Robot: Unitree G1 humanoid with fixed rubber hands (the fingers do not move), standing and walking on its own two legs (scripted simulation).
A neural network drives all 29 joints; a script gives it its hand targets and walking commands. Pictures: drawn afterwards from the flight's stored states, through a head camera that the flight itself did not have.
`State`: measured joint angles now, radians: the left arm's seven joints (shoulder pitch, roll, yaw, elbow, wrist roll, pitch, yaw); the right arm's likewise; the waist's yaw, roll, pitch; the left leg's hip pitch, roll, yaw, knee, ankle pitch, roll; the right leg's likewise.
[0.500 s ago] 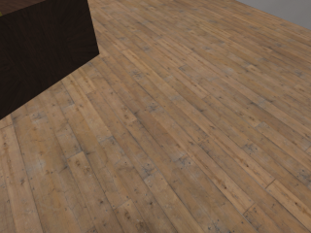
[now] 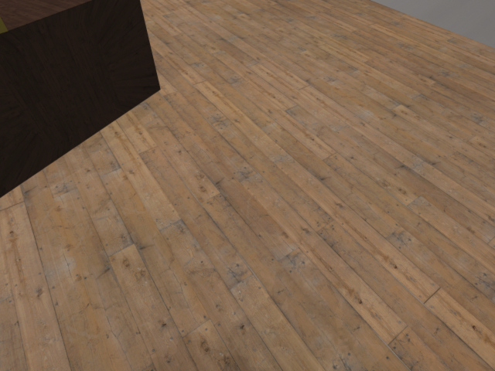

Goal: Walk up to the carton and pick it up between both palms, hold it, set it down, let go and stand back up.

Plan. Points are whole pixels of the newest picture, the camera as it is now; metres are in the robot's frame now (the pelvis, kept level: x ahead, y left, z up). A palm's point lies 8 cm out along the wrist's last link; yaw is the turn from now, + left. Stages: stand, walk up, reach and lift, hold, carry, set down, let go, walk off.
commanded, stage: stand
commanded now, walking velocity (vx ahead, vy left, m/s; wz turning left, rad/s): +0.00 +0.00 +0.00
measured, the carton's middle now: out of the picture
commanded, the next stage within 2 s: walk up in 0.42 s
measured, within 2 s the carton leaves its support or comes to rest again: neither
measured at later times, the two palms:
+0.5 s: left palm out of the picture -0.02 +0.20 -0.15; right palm out of the picture -0.03 -0.20 -0.15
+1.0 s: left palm out of the picture -0.09 +0.32 -0.16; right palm (338, 363) +0.16 -0.15 -0.11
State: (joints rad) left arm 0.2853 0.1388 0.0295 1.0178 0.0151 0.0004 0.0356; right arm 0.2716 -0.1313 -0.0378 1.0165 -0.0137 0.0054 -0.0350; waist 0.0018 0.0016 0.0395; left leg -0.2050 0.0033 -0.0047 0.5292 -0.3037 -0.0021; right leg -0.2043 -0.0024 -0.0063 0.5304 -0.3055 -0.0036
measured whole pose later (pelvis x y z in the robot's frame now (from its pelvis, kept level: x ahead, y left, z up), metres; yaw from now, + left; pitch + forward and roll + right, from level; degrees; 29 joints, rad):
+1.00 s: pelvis +0.00 +0.08 -0.01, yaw +14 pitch +1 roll -1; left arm 0.34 0.23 0.11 1.11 0.07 -0.04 0.05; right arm 0.18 -0.22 -0.09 0.91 -0.02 0.03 0.06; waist 0.01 -0.04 -0.02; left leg -0.43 0.14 0.04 0.82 -0.43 -0.02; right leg -0.17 -0.20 -0.20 0.55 -0.36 0.11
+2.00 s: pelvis +0.50 +0.42 -0.02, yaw +34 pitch +1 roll -1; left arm 0.50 0.17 0.05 1.13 0.02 -0.08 -0.01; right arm 0.02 -0.16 -0.05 0.92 -0.04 -0.05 0.06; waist 0.10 -0.03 0.05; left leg -0.47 0.08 0.12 0.58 -0.13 0.04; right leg 0.06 -0.13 -0.25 0.43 -0.46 0.09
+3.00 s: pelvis +0.93 +0.75 +0.00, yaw +35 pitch +0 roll +0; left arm 0.49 0.16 0.05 1.09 0.03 -0.06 0.01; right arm 0.10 -0.21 -0.07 0.95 -0.02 -0.01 0.07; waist 0.09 0.02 0.04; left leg -0.58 0.15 0.08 0.69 -0.05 -0.04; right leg 0.00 -0.12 -0.18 0.37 -0.34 0.07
